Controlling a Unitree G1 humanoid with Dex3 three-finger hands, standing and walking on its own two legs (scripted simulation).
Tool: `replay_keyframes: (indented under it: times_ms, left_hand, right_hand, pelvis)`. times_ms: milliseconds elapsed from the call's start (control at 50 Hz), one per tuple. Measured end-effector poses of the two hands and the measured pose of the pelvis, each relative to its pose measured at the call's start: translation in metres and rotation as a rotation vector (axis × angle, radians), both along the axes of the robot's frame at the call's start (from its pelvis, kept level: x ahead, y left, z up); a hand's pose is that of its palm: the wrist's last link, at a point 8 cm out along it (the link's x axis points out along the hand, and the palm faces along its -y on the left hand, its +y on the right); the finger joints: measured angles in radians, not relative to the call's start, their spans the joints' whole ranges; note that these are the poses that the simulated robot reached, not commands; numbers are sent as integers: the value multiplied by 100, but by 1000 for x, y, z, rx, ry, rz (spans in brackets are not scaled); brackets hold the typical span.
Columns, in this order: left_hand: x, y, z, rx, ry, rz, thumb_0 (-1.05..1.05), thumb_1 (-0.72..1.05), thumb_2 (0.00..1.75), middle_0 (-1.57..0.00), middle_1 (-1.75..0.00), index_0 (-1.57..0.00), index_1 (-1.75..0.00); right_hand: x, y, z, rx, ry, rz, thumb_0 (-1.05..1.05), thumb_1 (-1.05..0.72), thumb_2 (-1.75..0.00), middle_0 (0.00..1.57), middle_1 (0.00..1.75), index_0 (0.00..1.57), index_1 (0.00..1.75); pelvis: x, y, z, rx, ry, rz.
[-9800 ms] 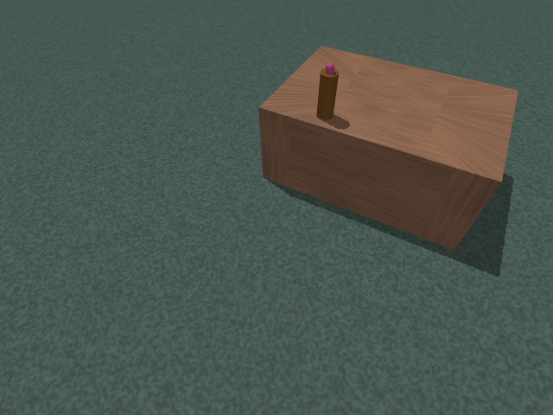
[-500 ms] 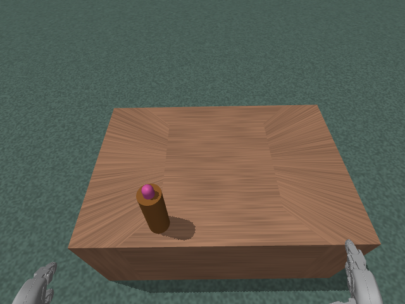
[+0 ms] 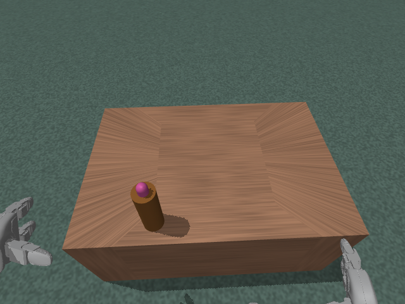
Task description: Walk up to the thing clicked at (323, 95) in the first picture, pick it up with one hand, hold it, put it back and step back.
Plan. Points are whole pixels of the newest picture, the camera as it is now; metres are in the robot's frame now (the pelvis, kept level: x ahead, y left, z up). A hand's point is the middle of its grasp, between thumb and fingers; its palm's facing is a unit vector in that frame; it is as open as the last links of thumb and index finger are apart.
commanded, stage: go down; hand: left
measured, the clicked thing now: (148, 205) +0.43 +0.16 -0.19
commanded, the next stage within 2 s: approach in 0.72 s
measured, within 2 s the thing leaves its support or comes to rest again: neither
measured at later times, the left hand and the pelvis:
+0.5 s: hand (25, 211) +0.31 +0.34 +0.04, palm faces +0.10 -0.99 -0.13, open 17.5 cm; pelvis -0.01 +0.00 +0.01, yaw +0 degrees
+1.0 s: hand (22, 199) +0.33 +0.35 +0.05, palm faces +0.11 -0.99 -0.07, open 17.5 cm; pelvis -0.01 +0.00 +0.01, yaw +0 degrees
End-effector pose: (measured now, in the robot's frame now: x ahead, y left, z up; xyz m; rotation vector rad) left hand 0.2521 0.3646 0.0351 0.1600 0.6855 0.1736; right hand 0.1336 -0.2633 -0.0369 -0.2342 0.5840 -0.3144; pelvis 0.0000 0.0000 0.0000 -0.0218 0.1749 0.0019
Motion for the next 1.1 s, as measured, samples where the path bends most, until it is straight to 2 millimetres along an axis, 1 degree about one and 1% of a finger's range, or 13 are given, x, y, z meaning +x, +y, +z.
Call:
replay_keyframes:
  times_ms: [120, 220, 320, 440, 640, 900, 960, 1020, 1100]
  left_hand:
    - [8, 9, 1, -29, -45, -6, -1, -56, 2, -7, -1, -6, -1]
    - [15, 15, 3, -38, -83, -17, -1, -54, 1, -7, 0, -6, -1]
    - [24, 19, 11, -41, -122, -28, -1, -53, 1, -7, 0, -6, 0]
    - [31, 25, 22, -44, -160, -37, -1, -53, 1, -7, 0, -6, 0]
    - [36, 28, 25, -64, -195, -41, -1, -56, 1, -6, 0, -6, 0]
    - [49, 35, 37, -73, -255, -41, -1, -54, 1, -7, -1, -6, -1]
    - [51, 37, 34, -93, -279, -37, -1, -54, 1, -7, -1, -6, -1]
    - [55, 34, 24, -112, -316, -44, -1, -54, 1, -7, -2, -6, -2]
    - [63, 24, 0, -151, -401, -57, -1, -55, 1, -6, -2, -6, -2]
  right_hand:
    - [-1, -3, 1, -25, 18, 4, -1, 53, -6, 6, 6, 6, 5]
    - [1, 0, 2, -32, 27, 21, -1, 53, -6, 6, 6, 6, 5]
    - [4, 5, 7, -32, 9, 36, -1, 53, -6, 6, 6, 6, 5]
    - [2, 4, 12, -36, -11, 39, -1, 53, -6, 6, 6, 6, 5]
    - [-7, 2, 15, -52, 4, 55, -1, 53, -6, 6, 6, 6, 5]
    - [-8, 4, 17, -59, 0, 62, -1, 53, -5, 6, 6, 6, 5]
    - [-7, 6, 16, -58, 1, 70, -1, 53, -5, 6, 6, 6, 5]
    - [-5, 6, 13, -64, 0, 81, -1, 53, -5, 6, 6, 6, 5]
    - [-2, 4, 10, -86, -2, 99, -1, 54, -5, 6, 6, 6, 5]
  pelvis:
    - [-1, 2, 1, -1, 4, -2]
    - [-1, 2, 2, -4, 3, 0]
    - [-2, 3, 4, -5, -3, -1]
    - [-4, 3, 7, -4, -9, -4]
    - [-10, 3, 8, -1, -5, -6]
    - [-11, 3, 10, -4, 4, -7]
    - [-12, 3, 8, -4, 14, -7]
    - [-13, 3, 4, -4, 35, -5]
    - [-17, 3, -7, -7, 73, -4]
